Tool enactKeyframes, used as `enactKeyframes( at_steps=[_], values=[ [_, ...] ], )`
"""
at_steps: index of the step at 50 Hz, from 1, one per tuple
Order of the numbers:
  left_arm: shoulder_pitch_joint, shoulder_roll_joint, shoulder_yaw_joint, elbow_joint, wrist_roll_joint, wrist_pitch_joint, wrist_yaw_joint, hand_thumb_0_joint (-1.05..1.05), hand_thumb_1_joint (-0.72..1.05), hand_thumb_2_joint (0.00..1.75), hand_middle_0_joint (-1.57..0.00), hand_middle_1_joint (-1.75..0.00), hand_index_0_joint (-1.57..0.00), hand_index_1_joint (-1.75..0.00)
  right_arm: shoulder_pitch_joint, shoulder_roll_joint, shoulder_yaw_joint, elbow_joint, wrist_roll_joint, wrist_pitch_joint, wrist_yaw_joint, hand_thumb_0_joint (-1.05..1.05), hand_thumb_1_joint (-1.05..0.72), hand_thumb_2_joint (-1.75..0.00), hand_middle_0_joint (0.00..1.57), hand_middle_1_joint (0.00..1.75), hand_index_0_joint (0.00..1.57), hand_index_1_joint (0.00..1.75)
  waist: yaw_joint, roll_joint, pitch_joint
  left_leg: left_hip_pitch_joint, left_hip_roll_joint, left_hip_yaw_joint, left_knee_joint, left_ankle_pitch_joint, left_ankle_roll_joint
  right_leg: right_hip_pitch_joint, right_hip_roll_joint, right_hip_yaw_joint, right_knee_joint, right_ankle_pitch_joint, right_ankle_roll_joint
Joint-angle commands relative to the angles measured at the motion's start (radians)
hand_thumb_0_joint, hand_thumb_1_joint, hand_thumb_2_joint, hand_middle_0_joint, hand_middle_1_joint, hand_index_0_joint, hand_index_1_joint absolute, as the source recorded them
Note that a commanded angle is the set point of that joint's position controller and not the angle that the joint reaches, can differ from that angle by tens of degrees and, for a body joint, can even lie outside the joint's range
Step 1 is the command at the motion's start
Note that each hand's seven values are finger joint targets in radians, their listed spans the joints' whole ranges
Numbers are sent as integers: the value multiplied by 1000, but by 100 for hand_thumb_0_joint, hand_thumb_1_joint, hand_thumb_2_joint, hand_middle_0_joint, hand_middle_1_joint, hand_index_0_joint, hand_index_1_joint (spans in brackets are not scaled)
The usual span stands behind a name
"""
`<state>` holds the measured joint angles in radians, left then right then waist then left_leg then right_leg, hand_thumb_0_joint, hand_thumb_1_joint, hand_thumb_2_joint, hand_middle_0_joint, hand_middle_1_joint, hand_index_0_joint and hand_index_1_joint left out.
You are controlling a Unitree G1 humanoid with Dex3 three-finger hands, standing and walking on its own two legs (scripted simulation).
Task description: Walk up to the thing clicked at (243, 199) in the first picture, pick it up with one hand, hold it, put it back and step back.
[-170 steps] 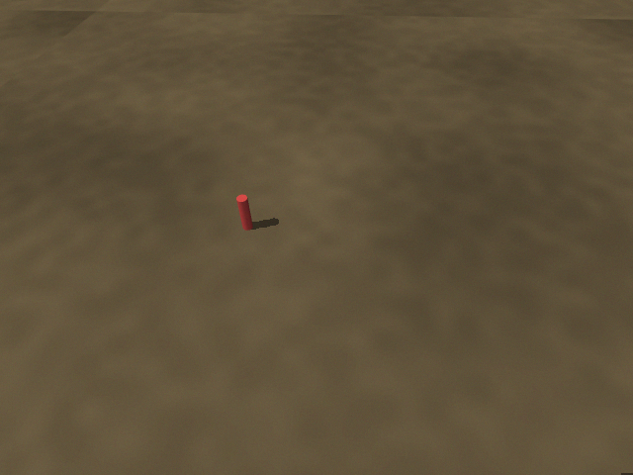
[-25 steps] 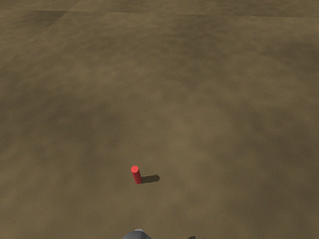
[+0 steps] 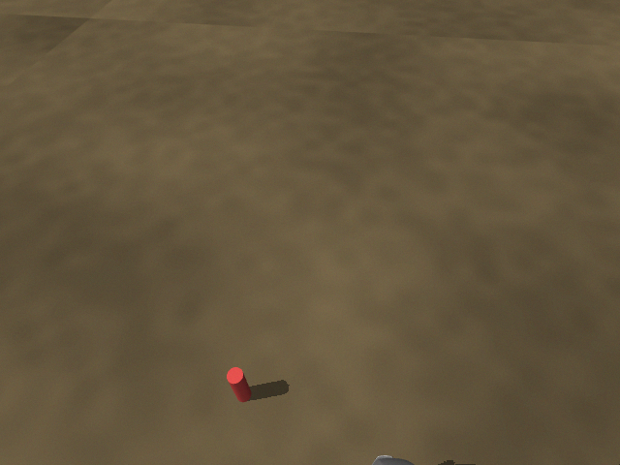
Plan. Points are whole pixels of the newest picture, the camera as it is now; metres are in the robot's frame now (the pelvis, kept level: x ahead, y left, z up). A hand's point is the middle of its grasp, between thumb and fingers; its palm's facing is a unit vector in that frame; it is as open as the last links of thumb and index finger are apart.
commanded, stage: walk up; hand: left
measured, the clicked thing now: (239, 385) +0.44 +0.22 -0.67
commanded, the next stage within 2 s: stand in 1.66 s
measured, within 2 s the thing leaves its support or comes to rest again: neither
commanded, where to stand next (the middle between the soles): +0.09 +0.01 m, yaw +1 degrees
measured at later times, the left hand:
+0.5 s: hand out of the picture +0.11 +0.28 -0.14, palm faces +0.00 -0.94 -0.34, open 7.4 cm
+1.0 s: hand out of the picture +0.16 +0.27 -0.12, palm faces +0.00 -0.93 -0.36, open 7.4 cm
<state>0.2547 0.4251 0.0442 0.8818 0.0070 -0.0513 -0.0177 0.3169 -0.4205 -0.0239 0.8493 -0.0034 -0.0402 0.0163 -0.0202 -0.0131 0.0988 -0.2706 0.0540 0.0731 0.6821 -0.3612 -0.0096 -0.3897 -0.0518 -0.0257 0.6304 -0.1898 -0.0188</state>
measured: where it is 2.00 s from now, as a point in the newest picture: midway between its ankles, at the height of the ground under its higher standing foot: outside the picture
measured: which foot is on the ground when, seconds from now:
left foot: down 0.00-0.00, up 0.02-0.24, down 0.26-1.00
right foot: down 0.00-1.00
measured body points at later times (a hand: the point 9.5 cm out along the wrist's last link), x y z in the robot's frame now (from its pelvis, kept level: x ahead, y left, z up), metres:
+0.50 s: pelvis +0.05 +0.01 +0.01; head +0.06 +0.02 +0.46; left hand +0.11 +0.33 -0.12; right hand +0.13 -0.29 -0.11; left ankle +0.07 +0.14 -0.72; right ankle +0.09 -0.13 -0.72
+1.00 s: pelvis +0.07 +0.01 +0.03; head +0.08 +0.01 +0.48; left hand +0.16 +0.32 -0.10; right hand +0.18 -0.29 -0.10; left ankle +0.07 +0.14 -0.72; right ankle +0.09 -0.13 -0.72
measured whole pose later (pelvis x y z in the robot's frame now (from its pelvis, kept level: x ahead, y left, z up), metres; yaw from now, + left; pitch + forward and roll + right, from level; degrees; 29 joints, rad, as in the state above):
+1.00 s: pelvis +0.07 +0.01 +0.03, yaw +1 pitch -2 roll +0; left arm 0.06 0.35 -0.01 1.17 0.00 -0.02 0.00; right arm 0.05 -0.36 -0.01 1.15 -0.01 -0.01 0.01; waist 0.01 0.01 0.05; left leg -0.10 0.02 0.03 0.34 -0.20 -0.01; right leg -0.14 -0.05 -0.02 0.35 -0.17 0.03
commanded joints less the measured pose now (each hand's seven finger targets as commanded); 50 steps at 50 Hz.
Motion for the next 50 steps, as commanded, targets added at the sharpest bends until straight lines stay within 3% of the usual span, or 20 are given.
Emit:
enactKeyframes(
  at_steps=[1,2,3,4,6,9,11,12,13,14,15,16,18,21,23,26,30,37,44,50],
  values=[
    [85,319,86,-49,10,-34,21,0,90,90,-20,-30,-20,-30,16,-145,-38,-70,9,10,-18,0,-90,-90,20,30,20,30,50,-177,-154,-269,-40,-46,329,-265,49,261,-357,548,-330,-168,-229],
    [60,334,90,-50,5,-26,21,0,90,90,-20,-30,-20,-30,-10,-212,-63,-48,0,15,-26,0,-90,-90,20,30,20,30,61,-143,-108,-301,-10,-91,380,-286,50,227,-368,577,-323,-254,-278],
    [55,307,83,-53,4,-22,24,0,90,90,-20,-30,-20,-30,-35,-221,-64,-36,2,15,-24,0,-90,-90,20,30,20,30,69,-116,-72,-297,11,-117,373,-238,45,176,-333,519,-325,-257,-270],
    [24,289,73,-50,5,-20,27,0,90,90,-20,-30,-20,-30,-25,-217,-67,-16,5,15,-21,0,-90,-90,20,30,20,30,50,-116,-52,-293,28,-124,346,-186,46,149,-283,438,-324,-283,-232],
    [-4,264,62,-49,14,-20,27,0,90,90,-20,-30,-20,-30,15,-198,-63,24,-1,14,-14,0,-90,-90,20,30,20,30,34,-175,-85,-241,21,-99,261,-118,37,145,-217,328,-288,-206,-190],
    [-33,243,56,-47,16,-15,23,0,90,90,-20,-30,-20,-30,0,-171,-57,56,-5,13,-8,0,-90,-90,20,30,20,30,37,-183,-107,-114,-4,-62,102,-95,26,87,-193,240,-250,-82,-180],
    [-82,233,50,-41,7,-2,20,0,90,90,-20,-30,-20,-30,12,-154,-56,87,-6,4,-11,0,-90,-90,20,30,20,30,7,-160,-131,17,-36,-22,-58,24,27,20,-180,181,-172,-61,-161],
    [-94,208,38,-36,0,5,19,0,90,90,-20,-30,-20,-30,14,-153,-58,102,-9,0,-14,0,-90,-90,20,30,20,30,-2,-120,-130,82,-49,-17,-125,87,29,-26,-160,156,-132,-96,-134],
    [-91,171,21,-31,-6,10,17,0,90,90,-20,-30,-20,-30,0,-176,-64,105,-18,-3,-18,0,-90,-90,20,30,20,30,-7,-67,-120,132,-23,-66,-170,110,44,-98,-139,142,-113,-146,-91],
    [-97,124,7,-31,-13,14,15,0,90,90,-20,-30,-20,-30,-41,-218,-68,88,-23,-10,-21,0,-90,-90,20,30,20,30,7,44,-115,88,114,-282,-282,10,79,-112,-72,96,-59,-209,-39],
    [-96,149,13,-1,-19,20,19,0,90,90,-20,-30,-20,-30,-129,-259,-67,73,-9,-10,-16,0,-90,-90,20,30,20,30,39,113,-70,-80,218,-411,-363,-164,145,-12,11,24,15,-284,-14],
    [-79,171,22,32,-11,22,21,0,90,90,-20,-30,-20,-30,-183,-252,-59,71,-5,-5,-12,0,-90,-90,20,30,20,30,58,91,-32,-180,218,-386,-371,-234,164,96,11,24,40,-270,-13],
    [-73,155,15,66,-8,12,17,0,90,90,-20,-30,-20,-30,-214,-202,-35,86,-6,-1,-11,0,-90,-90,20,30,20,30,67,87,-32,-163,122,-253,-317,-122,92,153,-6,54,-92,-164,-19],
    [-100,190,13,97,-8,-2,21,0,90,90,-20,-30,-20,-30,-195,-177,-20,122,0,0,-7,0,-90,-90,20,30,20,30,36,84,-89,-62,63,-181,-252,30,55,162,-65,135,-185,-71,-38],
    [-144,185,2,106,-9,-3,21,0,90,90,-20,-30,-20,-30,-193,-181,-22,143,-2,0,-10,0,-90,-90,20,30,20,30,20,74,-98,1,72,-184,-277,78,56,142,-62,114,-184,-12,-29],
    [-141,166,-7,145,-16,0,23,0,90,90,-20,-30,-20,-30,-224,-184,-22,163,5,-3,-13,0,-90,-90,20,30,20,30,33,68,-132,48,90,-184,-286,225,61,196,-52,78,-180,110,-13],
    [-161,164,-11,175,-17,0,25,0,90,90,-20,-30,-20,-30,-248,-173,-24,187,9,3,-18,0,-90,-90,20,30,20,30,27,42,-163,114,78,-146,-281,316,52,232,-76,84,-218,200,-13],
    [-215,149,-15,211,-12,4,28,0,90,90,-20,-30,-20,-30,-285,-161,-28,222,8,12,-18,0,-90,-90,20,30,20,30,20,8,-165,167,81,-128,-335,359,45,263,-86,83,-270,224,2],
    [-237,144,-14,236,-4,11,26,0,90,90,-20,-30,-20,-30,-321,-158,-25,246,2,15,-15,0,-90,-90,20,30,20,30,24,15,-121,150,77,-131,-403,259,36,261,-79,83,-323,129,14],
    [-239,144,-8,238,1,9,27,0,90,90,-20,-30,-20,-30,-319,-154,-26,251,3,13,-14,0,-90,-90,20,30,20,30,22,2,-159,195,79,-116,-393,327,34,287,-85,80,-330,192,14]
  ],
)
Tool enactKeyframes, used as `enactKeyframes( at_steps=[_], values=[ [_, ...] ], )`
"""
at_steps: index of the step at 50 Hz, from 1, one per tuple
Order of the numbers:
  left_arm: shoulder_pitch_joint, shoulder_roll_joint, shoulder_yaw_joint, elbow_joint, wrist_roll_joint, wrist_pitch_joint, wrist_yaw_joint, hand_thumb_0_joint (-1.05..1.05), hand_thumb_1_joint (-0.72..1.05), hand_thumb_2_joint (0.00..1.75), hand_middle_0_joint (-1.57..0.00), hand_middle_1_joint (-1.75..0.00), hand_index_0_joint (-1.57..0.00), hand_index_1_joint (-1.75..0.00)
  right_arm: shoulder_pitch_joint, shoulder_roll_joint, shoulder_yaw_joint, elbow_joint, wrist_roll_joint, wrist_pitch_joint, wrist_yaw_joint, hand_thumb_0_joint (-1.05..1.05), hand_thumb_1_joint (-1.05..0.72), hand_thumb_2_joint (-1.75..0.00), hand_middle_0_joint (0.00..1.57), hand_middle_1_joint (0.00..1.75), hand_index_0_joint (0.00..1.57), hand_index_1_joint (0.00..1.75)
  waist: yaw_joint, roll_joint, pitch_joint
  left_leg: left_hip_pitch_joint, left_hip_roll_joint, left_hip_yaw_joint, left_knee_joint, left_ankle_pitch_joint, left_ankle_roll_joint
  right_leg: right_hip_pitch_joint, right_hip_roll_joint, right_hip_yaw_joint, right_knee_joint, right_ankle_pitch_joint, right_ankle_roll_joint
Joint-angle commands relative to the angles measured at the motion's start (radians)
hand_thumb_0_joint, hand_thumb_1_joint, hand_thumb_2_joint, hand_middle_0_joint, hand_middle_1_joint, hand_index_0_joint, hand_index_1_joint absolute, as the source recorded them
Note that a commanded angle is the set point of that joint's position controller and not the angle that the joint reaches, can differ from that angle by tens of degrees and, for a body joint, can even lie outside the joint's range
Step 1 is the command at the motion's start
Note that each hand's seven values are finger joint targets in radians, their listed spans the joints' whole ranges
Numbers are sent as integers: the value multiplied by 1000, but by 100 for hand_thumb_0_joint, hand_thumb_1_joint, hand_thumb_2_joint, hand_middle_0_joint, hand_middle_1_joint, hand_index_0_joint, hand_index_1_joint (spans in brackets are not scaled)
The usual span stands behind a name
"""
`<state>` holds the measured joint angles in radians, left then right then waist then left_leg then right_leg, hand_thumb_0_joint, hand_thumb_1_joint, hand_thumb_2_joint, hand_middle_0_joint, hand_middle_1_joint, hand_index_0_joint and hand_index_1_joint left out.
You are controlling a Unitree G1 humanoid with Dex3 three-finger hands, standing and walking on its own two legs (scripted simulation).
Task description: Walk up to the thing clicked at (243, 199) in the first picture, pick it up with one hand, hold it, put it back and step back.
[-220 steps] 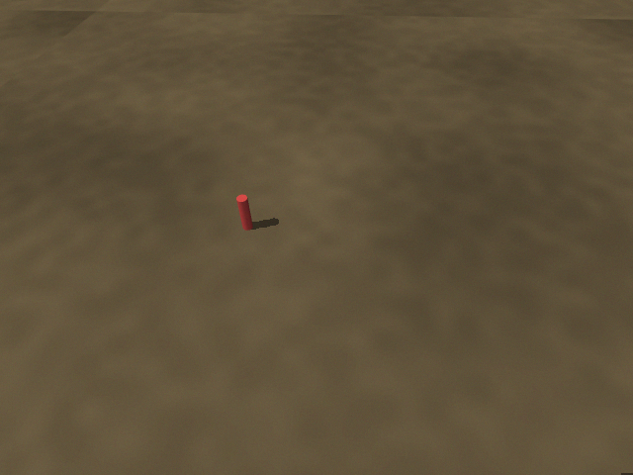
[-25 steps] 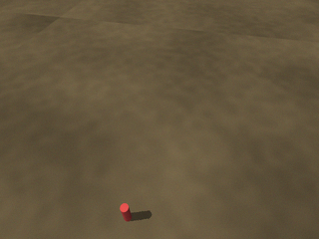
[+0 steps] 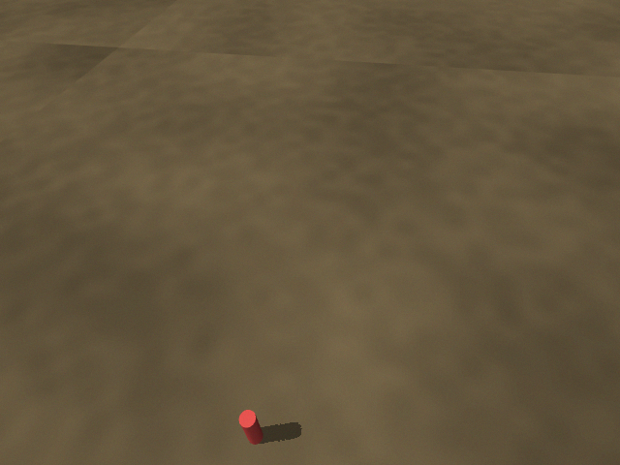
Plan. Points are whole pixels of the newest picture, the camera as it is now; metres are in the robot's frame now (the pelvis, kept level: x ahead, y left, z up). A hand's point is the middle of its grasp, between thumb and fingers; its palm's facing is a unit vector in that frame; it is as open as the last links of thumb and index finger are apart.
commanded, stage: walk up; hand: left
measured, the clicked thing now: (251, 427) +0.37 +0.20 -0.70
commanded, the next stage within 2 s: stand in 0.66 s
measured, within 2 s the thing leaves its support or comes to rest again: neither
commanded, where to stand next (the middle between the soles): +0.02 +0.00 m, yaw +0 degrees
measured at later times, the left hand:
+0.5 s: hand out of the picture +0.10 +0.24 -0.15, palm faces -0.02 -0.94 -0.35, open 7.4 cm
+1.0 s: hand out of the picture +0.09 +0.24 -0.15, palm faces -0.02 -0.94 -0.35, open 7.4 cm
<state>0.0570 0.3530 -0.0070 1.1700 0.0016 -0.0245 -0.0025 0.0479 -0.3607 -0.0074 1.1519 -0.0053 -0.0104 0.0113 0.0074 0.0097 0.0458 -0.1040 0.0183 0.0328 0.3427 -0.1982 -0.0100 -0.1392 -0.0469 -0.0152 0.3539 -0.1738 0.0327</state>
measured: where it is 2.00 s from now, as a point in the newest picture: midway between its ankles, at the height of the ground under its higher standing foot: outside the picture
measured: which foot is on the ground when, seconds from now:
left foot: down 0.00-1.00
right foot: down 0.00-1.00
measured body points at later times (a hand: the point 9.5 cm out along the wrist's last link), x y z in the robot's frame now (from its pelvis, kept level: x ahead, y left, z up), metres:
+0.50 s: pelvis +0.00 -0.01 +0.00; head +0.01 -0.01 +0.45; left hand +0.10 +0.29 -0.13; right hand +0.07 -0.31 -0.14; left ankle -0.01 +0.12 -0.75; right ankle +0.01 -0.14 -0.75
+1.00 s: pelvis +0.00 -0.01 +0.00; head +0.01 -0.02 +0.45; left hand +0.09 +0.29 -0.13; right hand +0.08 -0.31 -0.13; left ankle -0.01 +0.12 -0.75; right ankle +0.01 -0.14 -0.75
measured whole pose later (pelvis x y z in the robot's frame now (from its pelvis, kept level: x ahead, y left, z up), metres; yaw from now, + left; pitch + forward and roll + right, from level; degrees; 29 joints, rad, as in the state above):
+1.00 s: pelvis +0.00 -0.01 +0.00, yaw +0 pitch -2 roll +0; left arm 0.08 0.35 0.00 1.14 0.00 -0.01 0.00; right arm 0.08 -0.35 0.00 1.14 -0.01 -0.01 0.00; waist 0.00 0.01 0.05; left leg -0.08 0.04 0.03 0.30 -0.17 -0.03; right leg -0.13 -0.03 -0.02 0.33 -0.16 0.01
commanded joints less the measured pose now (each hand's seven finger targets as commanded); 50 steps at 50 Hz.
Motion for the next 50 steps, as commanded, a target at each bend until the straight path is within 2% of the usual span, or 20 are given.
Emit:
enactKeyframes(
  at_steps=[1,7,10,32,33,37,45,50],
  values=[
    [-49,215,46,-49,6,-17,12,0,90,90,-20,-30,-20,-30,-41,-210,-43,-45,5,-16,-10,0,-90,-90,20,30,20,30,-9,-27,-105,28,114,-74,-56,170,30,39,-90,71,-51,174,-39],
    [-58,215,49,-57,8,-15,12,0,90,90,-20,-30,-20,-30,-30,-206,-39,-47,2,-12,-9,0,-90,-90,20,30,20,30,-11,-27,-72,3,105,-77,-67,107,26,27,-86,80,-72,132,-34],
    [-49,210,53,-59,9,-15,12,0,90,90,-20,-30,-20,-30,-20,-207,-40,-47,2,-13,-10,0,-90,-90,20,30,20,30,-9,-14,-99,13,110,-77,-61,127,30,48,-85,72,-66,139,-39],
    [-45,202,57,-79,11,-9,11,0,90,90,-20,-30,-20,-30,11,-204,-43,-55,-1,-12,-14,0,-90,-90,20,30,20,30,-15,-13,-79,13,109,-70,-65,117,29,34,-77,81,-58,143,-44],
    [-46,211,54,-84,3,-7,12,0,90,90,-20,-30,-20,-30,-10,-196,-38,-65,-6,-16,-17,0,-90,-90,20,30,20,30,-15,-22,-65,9,129,-83,-77,197,18,33,-87,80,-51,203,-44],
    [-30,205,53,-85,2,-5,12,0,90,90,-20,-30,-20,-30,-6,-204,-41,-65,-3,-20,-19,0,-90,-90,20,30,20,30,-14,-12,-94,42,133,-80,-78,246,15,50,-87,71,-46,227,-44],
    [-26,212,46,-91,8,-4,11,0,90,90,-20,-30,-20,-30,-13,-197,-37,-64,-4,-15,-17,0,-90,-90,20,30,20,30,-15,-10,-83,30,128,-75,-87,150,11,34,-90,80,-73,157,-43],
    [-17,219,44,-90,6,-4,9,0,90,90,-20,-30,-20,-30,-5,-195,-36,-59,-6,-14,-12,0,-90,-90,20,30,20,30,-15,-22,-54,11,121,-79,-93,69,12,7,-87,88,-96,49,-42]
  ],
)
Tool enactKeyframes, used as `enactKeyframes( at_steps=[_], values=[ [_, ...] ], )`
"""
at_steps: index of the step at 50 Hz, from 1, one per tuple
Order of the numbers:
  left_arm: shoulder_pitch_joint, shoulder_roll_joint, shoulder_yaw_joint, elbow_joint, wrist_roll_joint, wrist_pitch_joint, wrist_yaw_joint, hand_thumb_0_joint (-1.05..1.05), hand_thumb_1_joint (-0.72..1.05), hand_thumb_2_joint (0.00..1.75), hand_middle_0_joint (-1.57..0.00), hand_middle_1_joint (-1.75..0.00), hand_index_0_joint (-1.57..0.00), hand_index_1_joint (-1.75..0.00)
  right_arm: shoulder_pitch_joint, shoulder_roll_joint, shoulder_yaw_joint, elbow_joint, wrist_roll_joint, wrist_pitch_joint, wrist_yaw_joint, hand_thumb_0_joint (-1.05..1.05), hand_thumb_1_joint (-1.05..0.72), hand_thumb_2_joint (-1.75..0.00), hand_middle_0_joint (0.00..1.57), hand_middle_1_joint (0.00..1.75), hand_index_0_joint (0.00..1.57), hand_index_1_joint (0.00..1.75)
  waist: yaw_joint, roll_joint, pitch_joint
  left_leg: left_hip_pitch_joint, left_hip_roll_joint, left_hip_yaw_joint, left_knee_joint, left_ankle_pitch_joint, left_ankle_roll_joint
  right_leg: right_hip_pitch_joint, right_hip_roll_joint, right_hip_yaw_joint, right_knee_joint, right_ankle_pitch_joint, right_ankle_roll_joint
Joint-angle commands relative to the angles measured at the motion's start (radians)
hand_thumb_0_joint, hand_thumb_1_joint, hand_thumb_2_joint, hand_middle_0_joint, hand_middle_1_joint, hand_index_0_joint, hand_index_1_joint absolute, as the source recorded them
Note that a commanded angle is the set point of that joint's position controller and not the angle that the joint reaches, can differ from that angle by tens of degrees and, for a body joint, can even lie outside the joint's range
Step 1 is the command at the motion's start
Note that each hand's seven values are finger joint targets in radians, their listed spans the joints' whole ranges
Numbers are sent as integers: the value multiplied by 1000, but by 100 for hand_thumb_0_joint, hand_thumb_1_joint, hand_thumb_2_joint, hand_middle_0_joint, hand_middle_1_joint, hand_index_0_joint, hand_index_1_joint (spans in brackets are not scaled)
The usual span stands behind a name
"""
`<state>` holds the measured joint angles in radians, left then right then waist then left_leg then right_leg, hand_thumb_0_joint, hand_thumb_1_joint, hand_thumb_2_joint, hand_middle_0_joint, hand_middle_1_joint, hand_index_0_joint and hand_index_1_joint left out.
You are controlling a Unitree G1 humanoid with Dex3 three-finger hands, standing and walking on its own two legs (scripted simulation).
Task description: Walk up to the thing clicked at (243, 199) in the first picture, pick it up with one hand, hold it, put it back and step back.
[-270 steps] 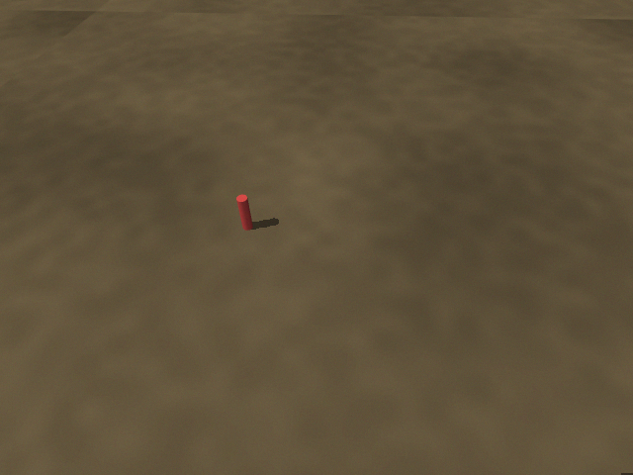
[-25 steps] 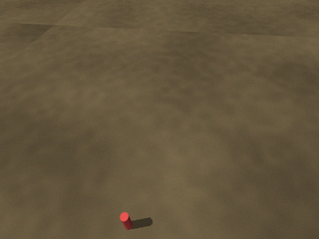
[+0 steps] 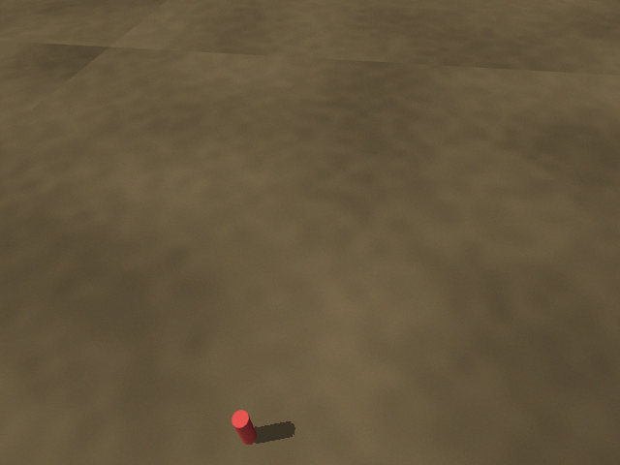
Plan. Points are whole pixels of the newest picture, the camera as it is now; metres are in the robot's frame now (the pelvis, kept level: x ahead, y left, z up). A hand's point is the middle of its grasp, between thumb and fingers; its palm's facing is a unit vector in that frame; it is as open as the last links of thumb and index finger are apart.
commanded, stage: stand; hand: left
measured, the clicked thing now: (244, 428) +0.37 +0.22 -0.70
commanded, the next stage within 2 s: go down in 1.86 s
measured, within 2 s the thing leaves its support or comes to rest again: neither
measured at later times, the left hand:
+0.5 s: hand out of the picture +0.08 +0.25 -0.15, palm faces -0.03 -0.94 -0.35, open 7.4 cm
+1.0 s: hand out of the picture +0.08 +0.25 -0.15, palm faces -0.02 -0.94 -0.35, open 7.4 cm
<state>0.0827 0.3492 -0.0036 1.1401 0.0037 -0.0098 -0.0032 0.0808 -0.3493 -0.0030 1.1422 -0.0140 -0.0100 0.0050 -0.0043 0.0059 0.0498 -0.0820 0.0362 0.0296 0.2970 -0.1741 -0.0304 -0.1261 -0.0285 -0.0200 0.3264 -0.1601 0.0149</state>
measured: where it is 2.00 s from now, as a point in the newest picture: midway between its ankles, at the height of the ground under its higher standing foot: outside the picture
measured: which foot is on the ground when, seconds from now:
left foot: down 0.00-1.00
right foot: down 0.00-1.00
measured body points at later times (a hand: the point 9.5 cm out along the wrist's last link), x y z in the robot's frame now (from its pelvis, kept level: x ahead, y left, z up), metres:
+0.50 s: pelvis +0.00 -0.01 +0.00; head +0.01 -0.01 +0.45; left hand +0.08 +0.29 -0.13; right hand +0.07 -0.31 -0.14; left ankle -0.01 +0.14 -0.75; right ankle +0.01 -0.13 -0.75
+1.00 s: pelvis +0.01 -0.01 +0.00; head +0.02 -0.01 +0.45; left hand +0.08 +0.30 -0.13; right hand +0.08 -0.31 -0.14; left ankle -0.01 +0.14 -0.75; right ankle +0.01 -0.13 -0.75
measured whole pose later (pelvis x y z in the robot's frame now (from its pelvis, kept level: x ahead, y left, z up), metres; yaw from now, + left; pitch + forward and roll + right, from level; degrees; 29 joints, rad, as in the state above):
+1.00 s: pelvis +0.01 -0.01 +0.00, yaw +0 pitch -2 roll +0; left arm 0.10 0.35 0.00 1.13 0.00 -0.01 -0.01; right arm 0.12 -0.36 0.00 1.13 -0.02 -0.01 0.00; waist 0.00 0.01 0.05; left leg -0.08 0.05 0.03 0.30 -0.18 -0.04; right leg -0.13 -0.02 -0.02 0.34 -0.17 0.00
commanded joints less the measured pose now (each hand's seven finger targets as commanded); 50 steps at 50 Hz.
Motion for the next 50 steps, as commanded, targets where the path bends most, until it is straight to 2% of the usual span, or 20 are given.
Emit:
enactKeyframes(
  at_steps=[1,6,10,20,26,35,38,50],
  values=[
    [-40,221,41,-62,5,-19,10,0,90,90,-20,-30,-20,-30,-41,-213,-44,-52,2,-15,-6,0,-90,-90,20,30,20,30,-3,-5,-73,0,108,-76,-43,61,34,-6,-107,94,-64,54,-28],
    [-28,219,38,-63,2,-22,10,0,90,90,-20,-30,-20,-30,-37,-211,-45,-50,3,-15,-3,0,-90,-90,20,30,20,30,-1,-10,-71,-2,104,-77,-33,62,35,-2,-107,97,-66,68,-29],
    [-30,224,40,-67,2,-24,10,0,90,90,-20,-30,-20,-30,-28,-208,-42,-51,4,-15,-5,0,-90,-90,20,30,20,30,-3,-8,-82,3,105,-76,-31,99,35,9,-110,97,-56,138,-30],
    [-19,230,42,-65,4,-20,11,0,90,90,-20,-30,-20,-30,-8,-206,-40,-53,2,-12,-6,0,-90,-90,20,30,20,30,0,-18,-59,-15,103,-73,-39,54,31,1,-104,96,-61,60,-33],
    [-19,225,41,-67,1,-20,9,0,90,90,-20,-30,-20,-30,-3,-210,-36,-55,3,-15,-7,0,-90,-90,20,30,20,30,2,-2,-68,-12,108,-74,-37,71,35,17,-110,103,-55,104,-36],
    [-22,224,42,-68,4,-18,8,0,90,90,-20,-30,-20,-30,-2,-210,-35,-59,2,-16,-9,0,-90,-90,20,30,20,30,4,-11,-67,-17,108,-74,-39,72,35,17,-108,99,-53,107,-36],
    [-17,224,41,-68,3,-18,8,0,90,90,-20,-30,-20,-30,1,-212,-35,-60,4,-16,-9,0,-90,-90,20,30,20,30,4,-9,-56,-14,107,-77,-42,72,31,1,-100,94,-54,78,-33],
    [-16,226,43,-66,5,-19,9,0,90,90,-20,-30,-20,-30,-1,-213,-35,-67,4,-17,-12,0,-90,-90,20,30,20,30,1,-17,-89,16,113,-71,-31,132,34,19,-108,92,-36,161,-36]
  ],
)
